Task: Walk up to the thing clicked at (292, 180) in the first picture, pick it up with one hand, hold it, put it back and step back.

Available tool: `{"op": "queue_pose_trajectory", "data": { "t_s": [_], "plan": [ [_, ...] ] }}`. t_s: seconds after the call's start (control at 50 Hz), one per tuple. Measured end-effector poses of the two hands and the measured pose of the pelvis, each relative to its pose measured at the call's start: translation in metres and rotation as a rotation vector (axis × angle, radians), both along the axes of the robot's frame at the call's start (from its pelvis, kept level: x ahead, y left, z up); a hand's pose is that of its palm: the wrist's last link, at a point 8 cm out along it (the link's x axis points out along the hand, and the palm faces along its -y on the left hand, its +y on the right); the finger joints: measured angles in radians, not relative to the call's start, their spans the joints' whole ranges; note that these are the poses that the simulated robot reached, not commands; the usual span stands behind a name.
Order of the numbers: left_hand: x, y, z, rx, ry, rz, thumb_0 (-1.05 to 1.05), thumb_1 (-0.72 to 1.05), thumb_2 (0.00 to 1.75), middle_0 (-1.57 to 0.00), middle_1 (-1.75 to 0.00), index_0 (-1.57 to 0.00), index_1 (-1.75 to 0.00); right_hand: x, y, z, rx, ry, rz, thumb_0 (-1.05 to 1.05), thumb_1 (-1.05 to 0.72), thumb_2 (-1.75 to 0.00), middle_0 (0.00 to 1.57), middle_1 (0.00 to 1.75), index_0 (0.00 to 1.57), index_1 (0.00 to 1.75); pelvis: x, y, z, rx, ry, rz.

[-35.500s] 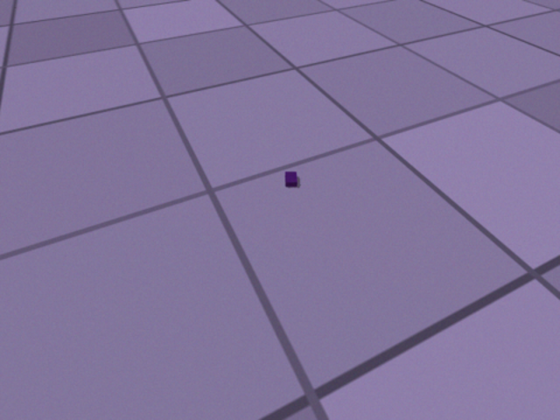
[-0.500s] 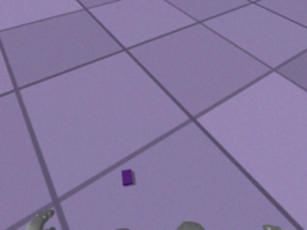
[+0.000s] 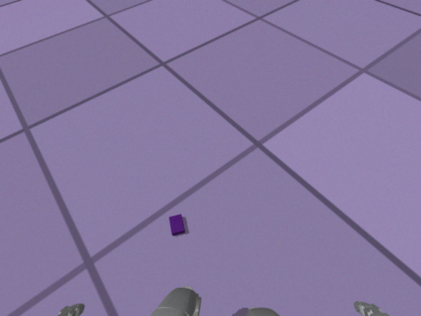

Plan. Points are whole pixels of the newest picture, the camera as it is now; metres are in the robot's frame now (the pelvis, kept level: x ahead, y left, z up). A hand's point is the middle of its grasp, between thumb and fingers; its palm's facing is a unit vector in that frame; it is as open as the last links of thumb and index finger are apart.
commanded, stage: step back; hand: left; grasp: from above
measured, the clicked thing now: (177, 224) +0.56 +0.20 -0.74
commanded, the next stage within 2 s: none
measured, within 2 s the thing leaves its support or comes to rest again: neither
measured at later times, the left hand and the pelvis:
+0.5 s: hand out of the picture -0.07 +0.30 -0.15, palm faces +0.02 -0.92 -0.38, open 7.4 cm; pelvis -0.15 +0.02 +0.01, yaw +1 degrees
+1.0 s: hand out of the picture -0.20 +0.25 -0.13, palm faces +0.04 -0.89 -0.46, open 7.4 cm; pelvis -0.32 -0.03 +0.00, yaw +4 degrees
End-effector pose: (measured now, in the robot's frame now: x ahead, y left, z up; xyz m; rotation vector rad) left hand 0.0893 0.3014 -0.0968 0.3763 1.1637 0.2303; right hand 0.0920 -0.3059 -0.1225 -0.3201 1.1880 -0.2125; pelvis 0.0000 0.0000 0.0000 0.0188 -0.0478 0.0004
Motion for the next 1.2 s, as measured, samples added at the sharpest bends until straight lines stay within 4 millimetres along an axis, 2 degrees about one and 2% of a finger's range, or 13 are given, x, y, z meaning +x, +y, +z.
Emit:
{"op": "queue_pose_trajectory", "data": {
  "t_s": [0.14, 0.24, 0.36, 0.44, 0.52, 0.6, 0.7, 0.78, 0.88, 0.96, 1.04, 1.12, 1.2],
  "plan": [
    [-0.022, 0.009, 0.011, 0.022, -0.088, 0.013, 0.01, 0.90, 0.90, -0.21, -0.30, -0.21, -0.30, -0.036, -0.002, 0.005, -0.035, 0.036, 0.061, 0.00, -0.90, -0.90, 0.21, 0.30, 0.20, 0.30, -0.036, 0.005, 0.002, -0.002, 0.017, 0.043],
    [-0.049, 0.028, -0.004, 0.004, -0.127, 0.022, 0.01, 0.90, 0.90, -0.21, -0.30, -0.21, -0.30, -0.060, 0.009, 0.007, -0.069, 0.032, 0.102, 0.00, -0.90, -0.90, 0.20, 0.30, 0.20, 0.30, -0.071, 0.016, -0.009, -0.012, 0.010, 0.079],
    [-0.099, 0.038, -0.013, -0.020, -0.059, 0.061, 0.01, 0.91, 0.90, -0.21, -0.30, -0.21, -0.30, -0.095, 0.024, 0.028, -0.071, 0.007, 0.115, 0.00, -0.90, -0.90, 0.21, 0.30, 0.20, 0.30, -0.106, 0.021, 0.001, -0.032, -0.001, 0.062],
    [-0.137, 0.038, -0.013, -0.027, -0.018, 0.065, 0.01, 0.91, 0.90, -0.20, -0.30, -0.21, -0.30, -0.108, 0.026, 0.038, -0.078, -0.028, 0.107, 0.00, -0.90, -0.90, 0.21, 0.30, 0.21, 0.30, -0.127, 0.019, 0.007, -0.042, 0.011, 0.037],
    [-0.178, 0.034, -0.016, -0.019, 0.045, 0.053, 0.01, 0.91, 0.90, -0.20, -0.30, -0.21, -0.30, -0.121, 0.023, 0.040, -0.072, -0.090, 0.096, 0.00, -0.90, -0.90, 0.21, 0.30, 0.21, 0.30, -0.153, 0.014, 0.005, -0.041, 0.011, 0.004],
    [-0.211, 0.024, -0.019, -0.008, 0.082, 0.030, 0.01, 0.91, 0.90, -0.20, -0.30, -0.21, -0.30, -0.143, 0.011, 0.034, -0.060, -0.133, 0.090, 0.00, -0.90, -0.90, 0.21, 0.30, 0.21, 0.30, -0.183, 0.004, -0.001, -0.035, 0.005, -0.030],
    [-0.252, 0.002, -0.017, 0.011, 0.076, 0.015, 0.01, 0.91, 0.90, -0.20, -0.30, -0.21, -0.30, -0.183, -0.017, 0.012, -0.035, -0.140, 0.058, 0.00, -0.90, -0.90, 0.21, 0.30, 0.21, 0.30, -0.224, -0.015, -0.012, -0.048, -0.007, -0.037],
    [-0.287, -0.013, 0.000, 0.019, 0.072, 0.025, 0.01, 0.91, 0.90, -0.21, -0.30, -0.21, -0.30, -0.227, -0.029, 0.009, -0.019, -0.080, 0.019, 0.00, -0.90, -0.90, 0.21, 0.30, 0.20, 0.30, -0.247, -0.024, -0.003, 0.006, -0.001, -0.034],
    [-0.300, -0.017, 0.015, 0.051, 0.021, 0.023, 0.01, 0.90, 0.90, -0.21, -0.30, -0.21, -0.30, -0.284, -0.039, 0.006, -0.023, -0.003, 0.023, 0.00, -0.90, -0.90, 0.21, 0.30, 0.20, 0.30, -0.276, -0.029, 0.004, 0.022, 0.013, 0.005],
    [-0.301, -0.013, 0.016, 0.065, -0.065, 0.009, 0.01, 0.90, 0.90, -0.21, -0.30, -0.21, -0.30, -0.323, -0.038, 0.001, -0.036, 0.078, 0.050, 0.00, -0.90, -0.90, 0.20, 0.30, 0.20, 0.30, -0.304, -0.029, 0.000, 0.012, 0.019, 0.046],
    [-0.312, -0.005, 0.004, 0.045, -0.126, 0.012, 0.01, 0.90, 0.90, -0.21, -0.30, -0.21, -0.30, -0.351, -0.030, -0.003, -0.050, 0.097, 0.080, 0.00, -0.90, -0.90, 0.20, 0.30, 0.20, 0.30, -0.335, -0.024, -0.010, 0.001, 0.017, 0.086],
    [-0.338, -0.005, -0.004, 0.014, -0.109, 0.029, 0.01, 0.90, 0.90, -0.21, -0.30, -0.21, -0.30, -0.376, -0.019, 0.005, -0.040, 0.078, 0.093, 0.00, -0.90, -0.90, 0.21, 0.30, 0.20, 0.30, -0.366, -0.021, -0.007, -0.004, 0.000, 0.083],
    [-0.370, -0.011, -0.004, -0.009, -0.091, 0.048, 0.01, 0.91, 0.90, -0.21, -0.30, -0.21, -0.30, -0.390, -0.020, 0.018, -0.052, 0.038, 0.105, 0.00, -0.90, -0.90, 0.21, 0.30, 0.21, 0.30, -0.390, -0.026, 0.000, -0.025, 0.008, 0.071]
  ]
}}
